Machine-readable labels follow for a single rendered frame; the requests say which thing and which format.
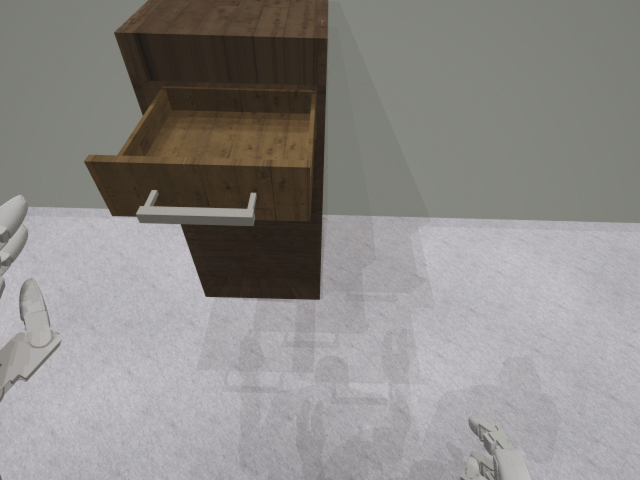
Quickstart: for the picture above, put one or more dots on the cabinet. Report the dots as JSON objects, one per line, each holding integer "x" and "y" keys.
{"x": 255, "y": 44}

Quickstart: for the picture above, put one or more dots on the robot right hand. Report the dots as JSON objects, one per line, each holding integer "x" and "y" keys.
{"x": 507, "y": 464}

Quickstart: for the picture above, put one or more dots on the drawer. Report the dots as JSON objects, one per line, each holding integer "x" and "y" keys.
{"x": 212, "y": 147}

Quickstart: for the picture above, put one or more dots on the robot left hand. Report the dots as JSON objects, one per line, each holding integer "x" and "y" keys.
{"x": 25, "y": 353}

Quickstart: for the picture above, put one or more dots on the handle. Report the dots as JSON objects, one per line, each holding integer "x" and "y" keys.
{"x": 194, "y": 215}

